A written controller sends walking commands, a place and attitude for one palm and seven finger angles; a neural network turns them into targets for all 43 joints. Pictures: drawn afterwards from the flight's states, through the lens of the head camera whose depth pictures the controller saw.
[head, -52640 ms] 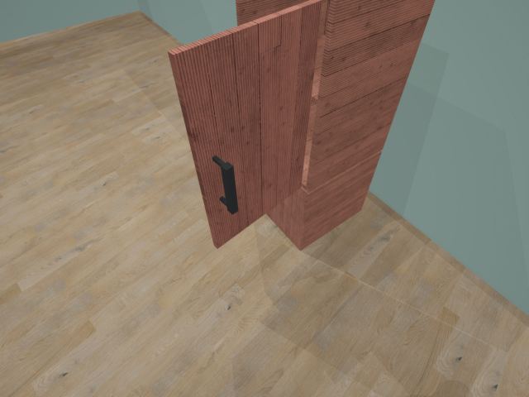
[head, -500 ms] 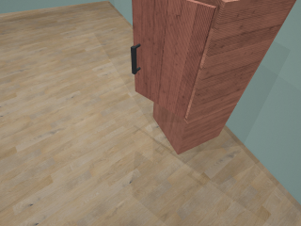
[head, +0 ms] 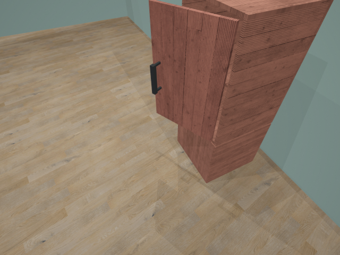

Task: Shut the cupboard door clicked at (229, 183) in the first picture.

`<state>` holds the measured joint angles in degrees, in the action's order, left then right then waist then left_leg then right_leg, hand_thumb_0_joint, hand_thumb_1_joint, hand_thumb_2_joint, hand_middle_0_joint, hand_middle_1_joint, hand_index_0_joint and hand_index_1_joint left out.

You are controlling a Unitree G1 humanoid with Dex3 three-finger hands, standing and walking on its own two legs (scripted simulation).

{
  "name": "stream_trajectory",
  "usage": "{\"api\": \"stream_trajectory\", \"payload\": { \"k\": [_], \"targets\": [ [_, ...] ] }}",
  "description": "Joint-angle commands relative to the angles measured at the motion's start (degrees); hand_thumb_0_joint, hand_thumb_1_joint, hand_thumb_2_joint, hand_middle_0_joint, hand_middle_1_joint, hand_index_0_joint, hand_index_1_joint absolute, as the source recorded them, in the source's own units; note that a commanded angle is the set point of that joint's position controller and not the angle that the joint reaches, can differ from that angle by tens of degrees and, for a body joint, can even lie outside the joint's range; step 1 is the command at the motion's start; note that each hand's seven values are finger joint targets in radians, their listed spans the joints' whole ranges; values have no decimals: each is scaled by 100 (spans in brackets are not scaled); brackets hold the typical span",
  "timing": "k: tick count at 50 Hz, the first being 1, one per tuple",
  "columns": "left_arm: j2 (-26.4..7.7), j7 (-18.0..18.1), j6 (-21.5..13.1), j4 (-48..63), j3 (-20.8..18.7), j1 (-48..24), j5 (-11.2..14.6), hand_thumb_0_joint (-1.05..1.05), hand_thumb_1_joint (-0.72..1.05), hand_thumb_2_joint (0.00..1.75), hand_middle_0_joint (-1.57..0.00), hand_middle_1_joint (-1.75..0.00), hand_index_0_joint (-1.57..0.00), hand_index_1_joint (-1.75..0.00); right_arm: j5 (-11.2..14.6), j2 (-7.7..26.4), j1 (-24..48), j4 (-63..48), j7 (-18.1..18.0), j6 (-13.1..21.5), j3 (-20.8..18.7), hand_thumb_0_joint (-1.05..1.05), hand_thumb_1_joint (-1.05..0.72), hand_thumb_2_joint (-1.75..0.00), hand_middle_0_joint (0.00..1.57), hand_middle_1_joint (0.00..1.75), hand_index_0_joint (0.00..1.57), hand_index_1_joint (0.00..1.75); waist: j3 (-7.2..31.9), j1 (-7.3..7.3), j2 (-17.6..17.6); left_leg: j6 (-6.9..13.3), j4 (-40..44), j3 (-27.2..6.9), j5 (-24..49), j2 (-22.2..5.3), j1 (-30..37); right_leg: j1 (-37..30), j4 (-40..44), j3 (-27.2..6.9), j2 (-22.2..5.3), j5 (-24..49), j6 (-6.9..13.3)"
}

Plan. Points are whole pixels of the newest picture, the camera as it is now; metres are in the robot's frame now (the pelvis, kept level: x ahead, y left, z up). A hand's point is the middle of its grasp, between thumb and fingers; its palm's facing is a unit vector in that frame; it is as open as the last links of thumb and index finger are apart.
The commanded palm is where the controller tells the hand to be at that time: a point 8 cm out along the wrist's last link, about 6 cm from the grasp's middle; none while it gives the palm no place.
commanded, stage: let the arm hang, fingers relaxed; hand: left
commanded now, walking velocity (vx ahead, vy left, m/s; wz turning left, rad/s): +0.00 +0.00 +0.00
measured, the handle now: (156, 78) +0.90 +0.11 -0.08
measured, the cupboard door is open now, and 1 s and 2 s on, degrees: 26 26 26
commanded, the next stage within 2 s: look to check the result in 0.32 s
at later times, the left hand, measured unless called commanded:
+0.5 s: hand out of the picture -0.02 +0.16 -0.18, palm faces +0.03 -0.98 -0.17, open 7.4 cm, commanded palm none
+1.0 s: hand out of the picture +0.02 +0.17 -0.17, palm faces +0.02 -0.98 -0.20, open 7.4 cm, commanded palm none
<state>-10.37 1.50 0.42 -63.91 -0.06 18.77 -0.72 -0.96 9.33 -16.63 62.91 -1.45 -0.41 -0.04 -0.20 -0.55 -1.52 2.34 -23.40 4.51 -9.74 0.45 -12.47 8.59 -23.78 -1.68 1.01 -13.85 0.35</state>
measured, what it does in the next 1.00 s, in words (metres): stands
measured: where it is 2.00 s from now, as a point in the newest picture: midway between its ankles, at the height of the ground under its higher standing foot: outside the picture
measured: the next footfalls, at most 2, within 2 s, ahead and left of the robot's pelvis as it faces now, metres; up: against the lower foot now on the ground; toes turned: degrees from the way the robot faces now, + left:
right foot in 1.80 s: +0.09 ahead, -0.13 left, +0.00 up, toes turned +25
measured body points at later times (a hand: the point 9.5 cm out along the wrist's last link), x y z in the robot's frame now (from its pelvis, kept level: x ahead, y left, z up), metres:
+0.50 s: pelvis +0.01 -0.01 +0.00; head +0.02 -0.01 +0.45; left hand -0.02 +0.21 -0.16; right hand -0.01 -0.23 -0.16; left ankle +0.03 +0.09 -0.74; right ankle -0.01 -0.12 -0.74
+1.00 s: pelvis +0.02 -0.01 +0.00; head +0.02 -0.01 +0.45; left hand +0.03 +0.22 -0.16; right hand +0.04 -0.26 -0.15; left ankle +0.03 +0.09 -0.74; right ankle -0.01 -0.12 -0.74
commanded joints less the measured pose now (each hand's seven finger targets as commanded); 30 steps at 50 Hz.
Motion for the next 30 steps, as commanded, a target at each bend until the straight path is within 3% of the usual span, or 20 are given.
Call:
{"api": "stream_trajectory", "payload": {
  "k": [1,6,17,21,24,30],
  "targets": [
    [-474,66,-93,77,-77,371,-4,0,90,90,-20,-30,-20,-30,13,639,-328,-103,-45,55,-110,0,-90,-90,20,30,20,30,-505,11,369,18,596,-830,-395,-624,176,699,562,-535,-489,14,219],
    [-402,74,-93,55,-88,390,-11,0,90,90,-20,-30,-20,-30,8,542,-339,-44,-55,63,-103,0,-90,-90,20,30,20,30,-581,14,115,-4,644,-797,-384,-615,153,695,548,-508,-478,113,207],
    [-360,73,-129,2,-105,396,3,0,90,90,-20,-30,-20,-30,17,517,-405,-14,-95,98,-104,0,-90,-90,20,30,20,30,-401,5,-5,-13,516,-766,48,-600,314,511,582,-513,-496,372,231],
    [-353,77,-132,-37,-108,413,5,0,90,90,-20,-30,-20,-30,21,529,-412,-1,-105,100,-107,0,-90,-90,20,30,20,30,-365,2,66,-8,501,-753,118,-626,400,490,594,-496,-497,404,232],
    [-394,75,-131,-38,-116,384,-1,0,90,90,-20,-30,-20,-30,30,570,-396,-5,-105,85,-127,0,-90,-90,20,30,20,30,-545,-4,168,-8,519,-767,7,-631,328,564,636,-502,-492,311,238],
    [-441,76,-149,-40,-121,370,4,0,90,90,-20,-30,-20,-30,29,632,-340,-5,-103,100,-137,0,-90,-90,20,30,20,30,-372,4,245,9,458,-754,244,-644,469,452,627,-514,-513,493,241]
  ]
}}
